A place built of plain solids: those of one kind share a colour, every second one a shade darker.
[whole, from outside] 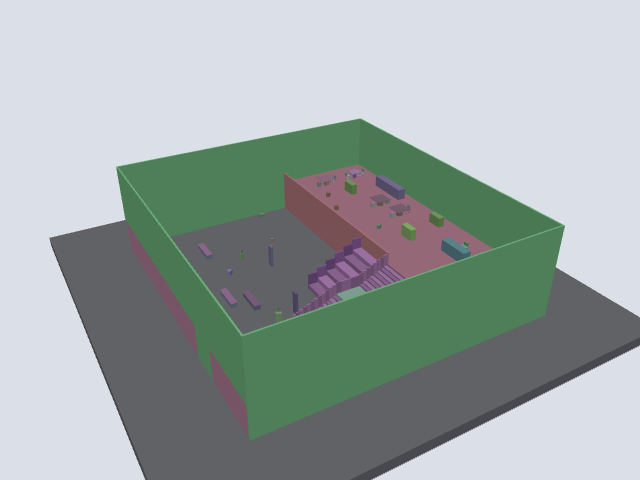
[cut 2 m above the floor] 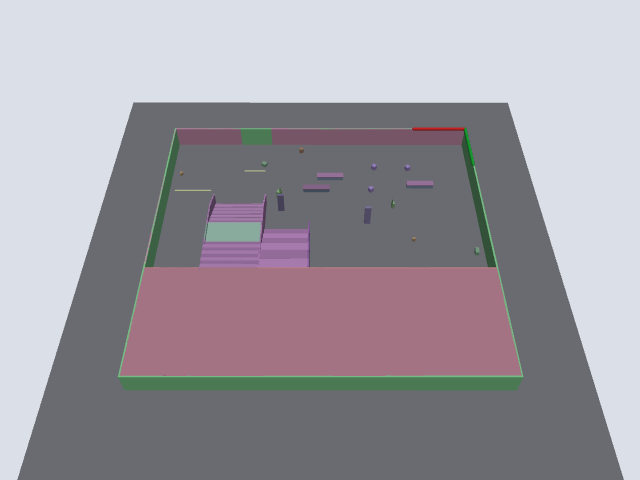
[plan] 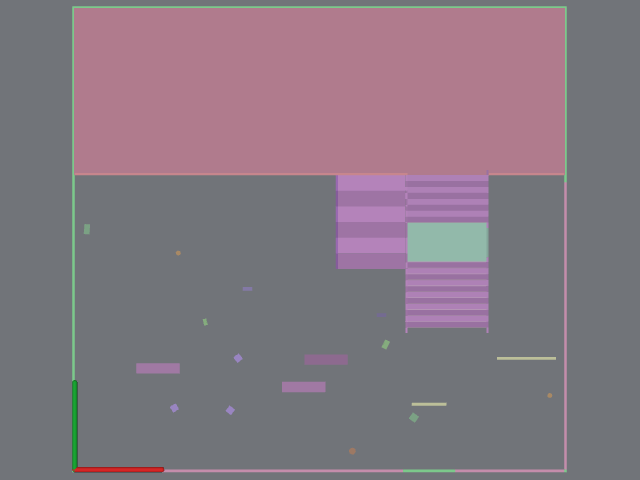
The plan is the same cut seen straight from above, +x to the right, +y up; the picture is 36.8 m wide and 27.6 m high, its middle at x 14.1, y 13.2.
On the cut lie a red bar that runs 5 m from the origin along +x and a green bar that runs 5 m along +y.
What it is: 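An atrium with a grand stair; 28.1 x 26.5 m, 8.5 m high; a straight stair 4.5 m broad of 12 + 9 risers of 0.149 m with a landing 2.3 m deep between them, up to an upper hall 9.6 m deep at 3.13 m; beside it 6 sitting steps 0.45 m high and 0.9 m deep, 3.9 m broad; guards 1.05 m over the upper hall, the landing and every tread; the front glazed up to 3.00 m, a clerestory band over it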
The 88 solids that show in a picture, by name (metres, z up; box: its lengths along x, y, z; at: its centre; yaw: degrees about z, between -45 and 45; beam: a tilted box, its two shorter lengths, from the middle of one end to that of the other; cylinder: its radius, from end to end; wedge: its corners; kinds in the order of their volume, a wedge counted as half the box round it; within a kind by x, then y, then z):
{
 "upper_1": {"box": [28.24, 9.61, 3.18], "at": [14.07, 21.73, 1.54]},
 "wall_1": {"box": [0.15, 26.79, 8.57], "at": [-0.07, 13.24, 4.24]},
 "wall_2": {"box": [28.44, 0.15, 8.57], "at": [14.07, -0.07, 4.24]},
 "wall_3": {"box": [28.44, 0.15, 8.57], "at": [14.07, 26.57, 4.24]},
 "wall_4": {"box": [0.15, 26.79, 8.57], "at": [28.21, 13.24, 4.24]},
 "grand_1": {"box": [4.54, 0.35, 0.2], "at": [21.4, 8.33, 0.05]},
 "grand_2": {"box": [4.54, 0.35, 0.35], "at": [21.4, 8.67, 0.12]},
 "grand_3": {"box": [4.54, 0.35, 0.5], "at": [21.4, 9.01, 0.2]},
 "grand_4": {"box": [4.54, 0.35, 0.65], "at": [21.4, 9.35, 0.27]},
 "grand_5": {"box": [4.54, 0.35, 0.8], "at": [21.4, 9.7, 0.35]},
 "grand_6": {"box": [4.54, 0.35, 0.94], "at": [21.4, 10.04, 0.42]},
 "grand_7": {"box": [4.54, 0.35, 1.09], "at": [21.4, 10.38, 0.5]},
 "grand_8": {"box": [4.54, 0.35, 1.24], "at": [21.4, 10.72, 0.57]},
 "grand_9": {"box": [4.54, 0.35, 1.39], "at": [21.4, 11.06, 0.65]},
 "grand_10": {"box": [4.54, 0.35, 1.54], "at": [21.4, 11.41, 0.72]},
 "grand_11": {"box": [4.54, 0.35, 1.69], "at": [21.4, 11.75, 0.79]},
 "grand_12": {"box": [4.54, 0.35, 1.99], "at": [21.4, 14.37, 0.94]},
 "grand_13": {"box": [4.54, 0.35, 2.14], "at": [21.4, 14.71, 1.02]},
 "grand_14": {"box": [4.54, 0.35, 2.29], "at": [21.4, 15.05, 1.09]},
 "grand_15": {"box": [4.54, 0.35, 2.43], "at": [21.4, 15.4, 1.17]},
 "grand_16": {"box": [4.54, 0.35, 2.58], "at": [21.4, 15.74, 1.24]},
 "grand_17": {"box": [4.54, 0.35, 2.73], "at": [21.4, 16.08, 1.32]},
 "grand_18": {"box": [4.54, 0.35, 2.88], "at": [21.4, 16.42, 1.39]},
 "grand_19": {"box": [4.54, 0.35, 3.03], "at": [21.4, 16.76, 1.47]},
 "sit_1": {"box": [3.88, 0.9, 0.5], "at": [17.07, 11.98, 0.2]},
 "sit_2": {"box": [3.88, 0.9, 0.95], "at": [17.07, 12.88, 0.42]},
 "sit_3": {"box": [3.88, 0.9, 1.4], "at": [17.07, 13.78, 0.65]},
 "sit_4": {"box": [3.88, 0.9, 1.85], "at": [17.07, 14.68, 0.88]},
 "sit_5": {"box": [3.88, 0.9, 2.3], "at": [17.07, 15.58, 1.1]},
 "sit_6": {"box": [3.88, 0.9, 2.75], "at": [17.07, 16.48, 1.32]},
 "sit_7": {"box": [0.12, 0.34, 1.84], "at": [19.07, 9.69, 0.87]},
 "sit_8": {"box": [0.12, 0.34, 2.29], "at": [19.07, 10.72, 1.1]},
 "sit_9": {"box": [0.12, 0.52, 2.89], "at": [19.07, 12.17, 1.39]},
 "sit_10": {"box": [0.12, 0.9, 2.89], "at": [19.07, 12.88, 1.39]},
 "sit_11": {"box": [0.12, 0.86, 2.89], "at": [19.07, 13.76, 1.39]},
 "sit_12": {"box": [0.12, 0.34, 3.48], "at": [19.07, 15.39, 1.69]},
 "edge_1": {"box": [19.13, 0.12, 3.28], "at": [9.56, 16.99, 1.59]},
 "edge_2": {"box": [19.13, 0.12, 4.23], "at": [9.56, 16.99, 2.06]},
 "edge_3": {"box": [4.35, 0.12, 4.23], "at": [25.96, 16.99, 2.06]},
 "landing_1": {"box": [4.54, 2.29, 1.84], "at": [21.4, 13.06, 0.87]},
 "window_wall_1": {"box": [18.88, 0.15, 3.05], "at": [9.44, -0.07, 1.48]},
 "window_wall_2": {"box": [6.26, 0.15, 3.05], "at": [25.01, -0.07, 1.48]},
 "window_wall_3": {"box": [0.15, 16.53, 3.05], "at": [28.21, 8.27, 1.48]},
 "cafe_counter_1": {"box": [4.05, 0.8, 1.13], "at": [7.71, 25.34, 3.64]},
 "case_1": {"box": [1.4, 0.6, 1.1], "at": [5.66, 21.82, 3.63]},
 "case_2": {"box": [1.4, 0.6, 0.98], "at": [15.62, 25.07, 3.57]},
 "case_3": {"box": [1.4, 0.6, 1.14], "at": [16.35, 21.25, 3.65]},
 "reception_1": {"box": [2.8, 0.8, 1.13], "at": [21.05, 22.73, 3.64]},
 "sit_out_1": {"box": [0.12, 0.9, 1.55], "at": [15.07, 11.98, 0.72]},
 "sit_out_2": {"box": [0.12, 0.9, 2.0], "at": [15.07, 12.88, 0.95]},
 "sit_out_3": {"box": [0.12, 0.9, 2.45], "at": [15.07, 13.78, 1.18]},
 "sit_out_4": {"box": [0.12, 0.9, 2.9], "at": [15.07, 14.68, 1.4]},
 "sit_out_5": {"box": [0.12, 0.9, 3.35], "at": [15.07, 15.58, 1.62]},
 "sit_out_6": {"box": [0.12, 0.9, 3.8], "at": [15.07, 16.48, 1.85]},
 "bench_1": {"box": [2.44, 0.54, 0.43], "at": [4.79, 5.82, 0.17]},
 "bench_2": {"box": [2.44, 0.54, 0.43], "at": [13.17, 4.75, 0.17]},
 "bench_3": {"box": [2.44, 0.54, 0.43], "at": [14.45, 6.32, 0.17]},
 "land_side_1": {"box": [0.12, 1.68, 2.89], "at": [23.73, 13.05, 1.39]},
 "pylon_1": {"box": [0.55, 0.22, 2.15], "at": [9.93, 10.39, 1.02]},
 "pylon_2": {"box": [0.55, 0.22, 2.15], "at": [17.63, 8.88, 1.02]},
 "bench_top_1": {"box": [2.5, 0.6, 0.07], "at": [4.79, 5.82, 0.41]},
 "bench_top_2": {"box": [2.5, 0.6, 0.07], "at": [13.17, 4.75, 0.41]},
 "bench_top_3": {"box": [2.5, 0.6, 0.07], "at": [14.45, 6.32, 0.41]},
 "table_top_1": {"box": [1.5, 1.5, 0.04], "at": [2.87, 20.5, 3.85]},
 "table_top_2": {"box": [1.5, 1.5, 0.04], "at": [9.74, 22.7, 3.85]},
 "table_top_3": {"box": [1.5, 1.5, 0.04], "at": [12.45, 23.09, 3.85]},
 "ottoman_1": {"box": [0.4, 0.4, 0.47], "at": [5.73, 3.54, 0.18], "yaw": 31.9},
 "ottoman_2": {"box": [0.4, 0.4, 0.47], "at": [8.94, 3.41, 0.18], "yaw": -38.0},
 "ottoman_3": {"box": [0.4, 0.4, 0.47], "at": [9.39, 6.41, 0.18], "yaw": 36.7},
 "box_cardboard_1": {"box": [0.33, 0.58, 0.43], "at": [0.7, 13.82, 0.17], "yaw": -4.4},
 "box_cardboard_2": {"box": [0.44, 0.43, 0.39], "at": [19.5, 2.99, 0.15], "yaw": -34.6},
 "suitcase_1": {"box": [0.3, 0.5, 0.85], "at": [17.88, 7.19, 0.38], "yaw": -26.3},
 "meeting_table_1": {"box": [1.1, 1.2, 0.07], "at": [2.88, 24.07, 3.83]},
 "strip_1": {"box": [2.0, 0.18, 0.08], "at": [20.38, 3.76, -0.01]},
 "strip_2": {"box": [3.4, 0.16, 0.07], "at": [25.97, 6.39, -0.01]},
 "grand_nose_1": {"box": [4.54, 0.05, 0.003], "at": [21.4, 8.18, 0.15]},
 "grand_nose_2": {"box": [4.54, 0.05, 0.003], "at": [21.4, 8.52, 0.3]},
 "grand_nose_3": {"box": [4.54, 0.05, 0.003], "at": [21.4, 8.86, 0.45]},
 "grand_nose_4": {"box": [4.54, 0.05, 0.003], "at": [21.4, 9.2, 0.6]},
 "grand_nose_5": {"box": [4.54, 0.05, 0.003], "at": [21.4, 9.54, 0.75]},
 "grand_nose_6": {"box": [4.54, 0.05, 0.003], "at": [21.4, 9.89, 0.9]},
 "grand_nose_7": {"box": [4.54, 0.05, 0.003], "at": [21.4, 10.23, 1.04]},
 "grand_nose_8": {"box": [4.54, 0.05, 0.003], "at": [21.4, 10.57, 1.19]},
 "grand_nose_9": {"box": [4.54, 0.05, 0.003], "at": [21.4, 10.91, 1.34]},
 "grand_nose_10": {"box": [4.54, 0.05, 0.003], "at": [21.4, 11.26, 1.49]},
 "grand_nose_11": {"box": [4.54, 0.05, 0.003], "at": [21.4, 11.6, 1.64]},
 "grand_nose_12": {"box": [4.54, 0.05, 0.003], "at": [21.4, 11.94, 1.79]},
 "grand_nose_13": {"box": [4.54, 0.05, 0.003], "at": [21.4, 14.22, 1.94]}
}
